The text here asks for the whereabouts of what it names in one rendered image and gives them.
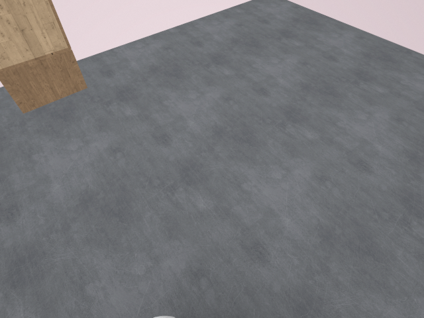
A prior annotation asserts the cupboard door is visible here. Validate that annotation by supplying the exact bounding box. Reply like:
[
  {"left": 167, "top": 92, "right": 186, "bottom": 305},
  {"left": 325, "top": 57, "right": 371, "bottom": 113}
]
[{"left": 0, "top": 0, "right": 68, "bottom": 69}]

